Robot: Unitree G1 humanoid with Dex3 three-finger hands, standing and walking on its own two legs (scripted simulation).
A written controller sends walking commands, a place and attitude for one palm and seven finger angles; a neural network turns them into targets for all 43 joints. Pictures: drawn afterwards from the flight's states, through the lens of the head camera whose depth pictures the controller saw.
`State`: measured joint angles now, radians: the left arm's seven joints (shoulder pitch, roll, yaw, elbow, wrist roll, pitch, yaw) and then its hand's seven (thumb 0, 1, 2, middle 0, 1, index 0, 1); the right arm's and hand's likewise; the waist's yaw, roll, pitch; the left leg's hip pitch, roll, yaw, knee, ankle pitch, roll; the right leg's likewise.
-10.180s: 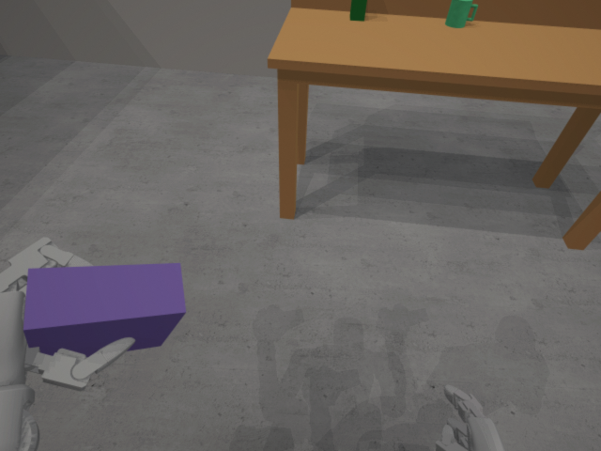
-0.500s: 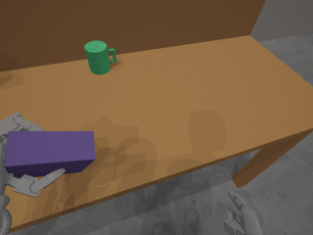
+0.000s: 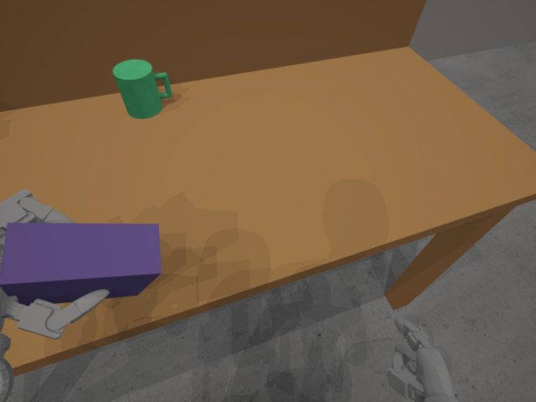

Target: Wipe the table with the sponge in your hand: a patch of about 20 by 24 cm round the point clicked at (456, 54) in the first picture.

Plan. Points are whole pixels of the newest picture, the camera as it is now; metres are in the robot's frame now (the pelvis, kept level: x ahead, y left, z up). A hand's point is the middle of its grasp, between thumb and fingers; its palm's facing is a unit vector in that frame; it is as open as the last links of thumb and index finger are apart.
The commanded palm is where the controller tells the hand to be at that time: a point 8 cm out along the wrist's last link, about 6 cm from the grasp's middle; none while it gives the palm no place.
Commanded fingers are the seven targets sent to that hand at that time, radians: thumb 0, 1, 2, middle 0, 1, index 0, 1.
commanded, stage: come to a stop and stand still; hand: left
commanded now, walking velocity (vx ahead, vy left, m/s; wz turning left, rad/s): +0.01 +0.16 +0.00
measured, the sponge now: (107, 265) +0.23 +0.20 +0.14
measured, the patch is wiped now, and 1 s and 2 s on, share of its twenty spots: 0.00 0.00 0.00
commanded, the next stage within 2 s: look again from close up in 1.50 s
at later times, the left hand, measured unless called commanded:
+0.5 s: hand out of the picture +0.26 +0.31 +0.20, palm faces +0.48 -0.76 -0.43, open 9.6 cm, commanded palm +0.18 +0.31 +0.18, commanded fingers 0.00 0.10 1.30 -1.20 -1.60 -1.20 -1.60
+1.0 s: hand out of the picture +0.21 +0.31 +0.17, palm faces +0.41 -0.82 -0.39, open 9.6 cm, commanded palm +0.15 +0.34 +0.18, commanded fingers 0.00 0.10 1.30 -1.20 -1.60 -1.20 -1.60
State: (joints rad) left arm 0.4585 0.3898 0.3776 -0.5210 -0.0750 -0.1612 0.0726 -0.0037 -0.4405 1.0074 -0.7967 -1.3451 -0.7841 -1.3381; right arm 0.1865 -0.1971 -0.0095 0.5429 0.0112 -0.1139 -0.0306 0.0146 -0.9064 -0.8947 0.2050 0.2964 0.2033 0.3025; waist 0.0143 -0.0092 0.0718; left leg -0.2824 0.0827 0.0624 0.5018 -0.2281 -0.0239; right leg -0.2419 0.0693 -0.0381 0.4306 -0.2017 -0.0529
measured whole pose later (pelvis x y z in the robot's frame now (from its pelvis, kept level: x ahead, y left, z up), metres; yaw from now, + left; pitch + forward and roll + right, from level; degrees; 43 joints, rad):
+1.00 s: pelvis +0.00 +0.05 +0.00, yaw +2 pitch +1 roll -1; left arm 0.41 0.42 0.38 -0.51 -0.07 -0.20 0.11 0.00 -0.44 1.01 -0.79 -1.35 -0.78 -1.34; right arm 0.18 -0.17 0.04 0.58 0.01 -0.16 0.01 0.01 -0.91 -0.89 0.21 0.30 0.20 0.30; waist 0.03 -0.04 0.06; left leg -0.30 -0.03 0.05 0.51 -0.23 0.05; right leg -0.27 -0.04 -0.03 0.50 -0.24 0.03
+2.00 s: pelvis -0.01 +0.04 +0.00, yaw +0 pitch -1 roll -1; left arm 0.44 0.35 0.32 -0.44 -0.06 -0.12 0.11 0.00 -0.44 1.01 -0.79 -1.35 -0.78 -1.34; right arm 0.19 -0.21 0.04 0.56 0.02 -0.14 -0.06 0.02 -0.91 -0.89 0.20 0.30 0.20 0.30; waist 0.01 0.00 0.03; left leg -0.23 0.01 0.07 0.44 -0.19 0.03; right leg -0.20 0.01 -0.02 0.39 -0.17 0.00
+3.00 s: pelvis +0.01 +0.06 +0.00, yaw +0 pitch +0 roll -2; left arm 0.41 0.35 0.34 -0.45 -0.04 -0.19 0.10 -0.01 -0.44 1.02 -0.78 -1.36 -0.77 -1.35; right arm 0.19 -0.19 0.03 0.57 0.01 -0.13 -0.03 0.01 -0.91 -0.89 0.20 0.30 0.20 0.30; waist 0.04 -0.03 0.05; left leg -0.22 -0.01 0.07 0.46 -0.23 0.06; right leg -0.18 -0.02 -0.01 0.38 -0.20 0.03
